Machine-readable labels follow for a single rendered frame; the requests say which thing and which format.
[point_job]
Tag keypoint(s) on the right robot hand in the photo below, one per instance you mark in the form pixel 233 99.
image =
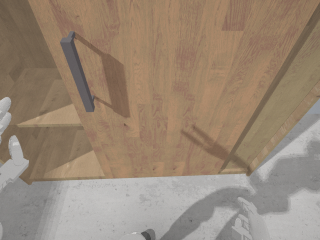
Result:
pixel 254 227

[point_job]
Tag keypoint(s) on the wardrobe door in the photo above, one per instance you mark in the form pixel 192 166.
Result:
pixel 175 82
pixel 297 76

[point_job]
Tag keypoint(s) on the handle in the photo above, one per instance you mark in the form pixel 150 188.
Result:
pixel 73 60

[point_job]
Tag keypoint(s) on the left robot hand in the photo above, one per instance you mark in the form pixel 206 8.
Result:
pixel 15 166

